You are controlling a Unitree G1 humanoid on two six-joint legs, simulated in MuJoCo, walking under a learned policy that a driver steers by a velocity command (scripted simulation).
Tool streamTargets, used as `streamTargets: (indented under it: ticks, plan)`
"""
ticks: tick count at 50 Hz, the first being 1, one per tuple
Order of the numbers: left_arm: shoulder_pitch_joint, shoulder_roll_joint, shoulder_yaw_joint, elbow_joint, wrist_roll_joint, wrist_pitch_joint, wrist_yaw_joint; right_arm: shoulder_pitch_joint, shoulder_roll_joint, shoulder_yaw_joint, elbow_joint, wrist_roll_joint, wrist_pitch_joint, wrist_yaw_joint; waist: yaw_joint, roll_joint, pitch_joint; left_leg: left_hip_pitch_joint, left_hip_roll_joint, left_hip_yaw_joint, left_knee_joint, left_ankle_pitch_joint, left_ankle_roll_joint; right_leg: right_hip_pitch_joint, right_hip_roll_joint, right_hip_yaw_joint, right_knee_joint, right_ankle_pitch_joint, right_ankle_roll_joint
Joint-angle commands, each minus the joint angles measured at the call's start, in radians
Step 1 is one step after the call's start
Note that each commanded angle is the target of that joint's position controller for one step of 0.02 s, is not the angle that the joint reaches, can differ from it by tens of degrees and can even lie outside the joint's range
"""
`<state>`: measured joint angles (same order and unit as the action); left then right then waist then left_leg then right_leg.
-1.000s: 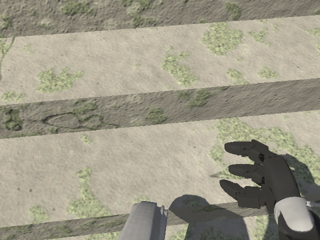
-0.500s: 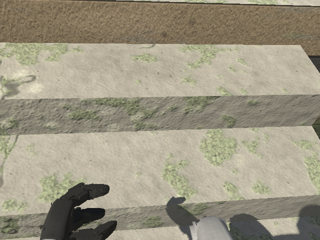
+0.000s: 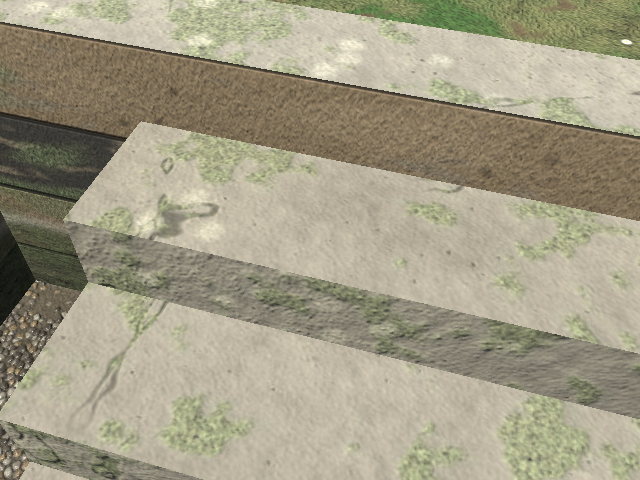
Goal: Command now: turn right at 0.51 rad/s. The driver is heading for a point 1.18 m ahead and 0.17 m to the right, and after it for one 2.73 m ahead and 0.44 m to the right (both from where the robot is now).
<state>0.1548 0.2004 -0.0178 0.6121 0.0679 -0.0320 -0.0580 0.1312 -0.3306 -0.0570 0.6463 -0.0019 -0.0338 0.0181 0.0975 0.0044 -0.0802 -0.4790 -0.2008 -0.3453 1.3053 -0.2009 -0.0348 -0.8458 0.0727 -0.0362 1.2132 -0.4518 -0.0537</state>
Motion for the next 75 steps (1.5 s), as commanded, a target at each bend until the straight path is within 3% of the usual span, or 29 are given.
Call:
streamTargets:
  ticks: [1, 4, 7, 13, 20, 25, 26, 28, 29, 31, 32, 33, 35, 36, 37, 38, 41, 47, 51, 54, 55, 56, 57, 59, 61, 65, 70, 73, 75]
  plan:
    - [-0.056, 0.066, 0.025, 0.02, -0.03, -0.057, 0.041, -0.011, -0.016, 0.023, -0.08, -0.043, -0.007, -0.036, -0.099, -0.014, -0.004, -0.313, 0.12, 0.065, 0.387, 0.048, -0.007, 0.243, -0.135, 0.754, -0.69, -0.265, -0.22]
    - [-0.091, 0.028, 0.02, 0.016, -0.075, -0.095, 0.073, -0.011, 0.022, 0.045, -0.076, -0.064, -0.003, -0.048, -0.109, -0.041, -0.041, -0.228, 0.177, 0.144, 0.221, -0.027, -0.025, 0.232, -0.041, 0.52, -0.703, -0.021, -0.153]
    - [-0.016, 0.063, 0.019, -0.018, -0.055, -0.095, 0.101, -0.036, 0.012, 0.036, -0.079, -0.065, -0.018, -0.028, -0.073, -0.061, -0.061, -0.141, 0.172, 0.2, 0.213, 0.05, -0.038, 0.216, -0.011, 0.399, -0.651, 0.117, -0.135]
    - [0.178, 0.076, 0.013, -0.023, -0.06, -0.082, 0.075, -0.091, 0.002, 0.021, -0.135, -0.065, -0.037, -0.089, -0.018, -0.134, -0.062, -0.344, 0.167, 0.126, 0.22, -0.072, -0.094, 0.406, -0.101, 0.692, -0.657, 0.003, -0.235]
    - [0.207, 0.058, -0.007, -0.081, -0.082, -0.068, 0.088, -0.123, -0.001, 0.014, -0.165, -0.043, -0.044, -0.086, 0.022, -0.174, -0.102, -0.297, 0.144, 0.078, 0.223, -0.166, -0.073, 0.345, -0.098, 0.82, -0.492, 0.227, -0.233]
    - [0.128, 0.137, 0.019, -0.085, -0.114, -0.044, 0.114, -0.115, 0.08, 0.054, -0.176, -0.036, -0.018, -0.034, -0.039, -0.092, -0.1, -0.015, 0.175, 0.133, -0.676, -0.351, -0.038, 0.233, -0.012, 0.821, -0.546, 0.01, -0.098]
    - [0.086, 0.174, 0.048, -0.101, -0.094, -0.019, 0.118, 0.034, 0.097, 0.043, -0.102, -0.004, -0.016, 0.001, -0.091, -0.004, -0.124, 0.221, 0.17, 0.196, -0.827, 0.057, -0.003, 0.164, 0.098, 0.667, -0.465, -0.051, -0.012]
    - [0.384, 0.124, 0.092, -0.156, -0.003, 0.024, 0.109, -0.022, -0.176, -0.054, -0.093, -0.023, -0.023, 0.062, 0.069, 0.33, -0.296, 0.561, 0.556, -0.159, -0.641, 1.185, 0.227, -0.11, 0.292, 0.293, 0.041, -0.2, 0.284]
    - [0.26, 0.179, 0.101, -0.099, -0.044, -0.017, 0.069, -0.069, -0.216, -0.065, -0.156, -0.063, -0.041, 0.029, -0.081, 0.233, -0.105, 0.351, 0.636, -0.314, -0.63, 0.802, 0.343, -0.225, 0.156, 0.355, 0.406, -0.17, 0.288]
    - [0.062, 0.17, 0.098, -0.092, -0.128, -0.028, 0.104, -0.064, -0.001, 0.041, -0.109, -0.092, 0.03, 0.024, -0.125, 0.016, 0.034, 0.179, 0.492, -0.06, -0.641, 0.627, 0.286, -0.271, 0.198, 0.376, 0.637, 0.039, 0.205]
    - [-0.052, 0.091, 0.058, -0.141, -0.109, -0.038, 0.16, -0.005, 0.065, 0.084, -0.096, -0.083, 0.068, 0.007, -0.139, 0.029, -0.007, 0.27, 0.394, 0.047, -0.669, 0.768, 0.219, -0.308, 0.222, 0.349, 0.548, 0.09, 0.169]
    - [-0.056, 0.061, 0.038, -0.117, -0.028, -0.043, 0.187, -0.004, 0.14, 0.115, -0.098, -0.052, 0.066, -0.024, -0.124, 0.004, -0.034, 0.282, 0.361, 0.038, -0.628, 0.702, 0.182, -0.274, 0.168, 0.338, 0.426, 0.193, 0.191]
    - [0.001, 0.037, 0.014, -0.069, 0.008, -0.029, 0.2, -0.016, 0.158, 0.129, -0.137, -0.04, 0.058, -0.051, -0.127, 0.079, -0.089, 0.338, 0.334, 0.037, -0.622, 0.696, 0.189, -0.272, 0.124, 0.307, 0.341, 0.204, 0.223]
    - [0.069, 0.116, 0.046, -0.062, 0.015, 0.044, 0.143, 0.099, -0.015, 0.017, -0.039, -0.019, 0.028, -0.1, -0.037, 0.152, -0.034, 0.358, 0.283, 0.113, -0.627, 0.234, 0.131, -0.07, 0.05, 0.107, 0.211, 0.143, 0.193]
    - [-0.024, 0.07, 0.019, -0.028, -0.02, 0.035, 0.132, 0.096, 0.041, 0.073, -0.077, -0.044, 0.036, -0.08, -0.188, 0.043, -0.047, 0.16, 0.32, -0.055, -0.661, 0.473, 0.263, -0.213, 0.078, 0.257, 0.462, 0.227, 0.213]
    - [0.029, 0.084, 0.017, -0.026, -0.017, 0.038, 0.125, 0.082, 0.059, 0.076, -0.048, -0.072, 0.033, -0.067, -0.123, 0.054, -0.061, 0.225, 0.356, -0.107, -0.632, 0.488, 0.297, -0.241, 0.056, 0.281, 0.448, 0.261, 0.213]
    - [0.118, 0.142, 0.019, 0.055, 0.052, 0.019, 0.084, 0.038, 0.066, 0.082, -0.073, -0.017, -0.032, -0.046, -0.107, 0.04, -0.151, 0.127, 0.305, -0.091, -0.532, 0.382, 0.299, -0.098, -0.062, 0.224, 0.43, 0.45, 0.2]
    - [-0.13, 0.103, 0.004, -0.055, 0.033, -0.022, 0.044, 0.209, 0.067, 0.071, -0.069, 0.012, -0.073, -0.085, -0.241, 0.109, -0.071, 0.066, 0.232, -0.215, -0.363, 0.263, 0.272, 0.036, -0.057, 0.159, 0.071, 0.206, 0.171]
    - [0.041, 0.054, -0.002, -0.016, 0.053, 0.025, -0.006, 0.103, -0.024, 0.065, -0.117, 0.037, -0.057, -0.079, -0.155, 0.143, -0.038, -0.245, 0.139, -0.291, -0.378, -0.016, 0.208, 0.454, -0.032, 0.083, -0.51, 0.245, 0.132]
    - [0.355, 0.031, -0.008, 0.13, 0.027, 0.063, -0.076, 0.1, -0.046, 0.088, -0.098, 0.04, 0.016, -0.079, -0.053, 0.089, -0.006, -0.498, 0.051, -0.214, -0.18, -0.069, 0.101, 0.919, -0.125, 0.023, -1.004, 0.772, 0.026]
    - [0.292, 0.034, -0.006, 0.155, 0.014, 0.054, -0.105, 0.234, -0.04, 0.087, -0.04, 0.029, 0.045, -0.056, -0.114, -0.018, 0.002, -0.602, -0.012, -0.057, 0.048, -0.273, 0.057, 1.015, -0.194, 0.008, -1.093, 0.841, -0.073]
    - [0.284, 0.188, 0.042, 0.172, 0.038, 0.028, -0.112, 0.29, -0.045, 0.059, -0.099, 0.014, 0.059, -0.015, -0.221, -0.241, -0.071, -0.953, -0.116, 0.174, 0.484, -0.616, -0.041, 1.206, -0.369, 0.099, -0.552, 1.43, -0.273]
    - [0.132, 0.203, 0.05, 0.1, 0.096, 0.011, -0.112, 0.388, -0.024, 0.062, -0.048, 0.018, 0.059, -0.023, -0.259, -0.172, -0.186, -0.967, -0.048, 0.19, 0.898, -0.472, -0.106, 1.068, -0.525, 0.145, -0.526, 1.568, -0.378]
    - [-0.145, 0.184, 0.043, -0.037, 0.059, -0.011, -0.053, 0.315, 0.042, 0.08, -0.012, -0.015, 0.032, -0.023, -0.263, -0.157, -0.179, -0.9, 0.055, 0.147, 1.075, -0.175, -0.116, 0.769, -0.593, 0.301, -0.72, 0.947, -0.375]
    - [-0.21, 0.125, 0.006, -0.073, 0.016, -0.036, -0.003, 0.173, 0.007, 0.053, 0.028, -0.012, 0.0, -0.011, -0.207, -0.011, 0.024, -0.764, 0.1, 0.109, 0.959, 0.129, -0.077, 0.578, -0.421, 0.218, -0.893, 0.34, -0.252]
    - [-0.054, 0.138, 0.012, -0.015, -0.019, -0.035, 0.039, 0.023, -0.023, 0.014, 0.039, 0.013, -0.012, 0.029, -0.097, -0.054, 0.104, -0.666, 0.108, 0.147, 0.699, 0.136, -0.042, 0.691, -0.401, 0.04, -0.961, 0.426, -0.242]
    - [0.049, 0.124, 0.009, 0.045, 0.026, -0.006, -0.008, 0.018, -0.021, -0.01, 0.068, 0.028, -0.02, -0.004, -0.079, -0.093, 0.049, -0.639, 0.088, 0.086, 0.639, 0.097, -0.007, 0.864, -0.448, -0.007, -0.902, 0.859, -0.3]
    - [-0.098, -0.053, -0.071, 0.041, -0.013, -0.024, -0.078, 0.083, 0.004, -0.029, 0.151, 0.011, -0.014, -0.009, -0.169, -0.029, 0.038, -0.439, 0.15, 0.029, 0.194, 0.127, -0.044, 0.793, -0.325, -0.088, -0.85, 0.611, -0.144]
    - [-0.09, 0.035, -0.037, 0.088, -0.061, -0.047, -0.083, 0.067, 0.039, -0.022, 0.155, -0.019, 0.003, 0.018, -0.189, -0.092, 0.055, -0.213, 0.205, 0.226, -0.205, -0.077, -0.114, 0.677, -0.304, -0.076, -0.929, 0.243, -0.087]
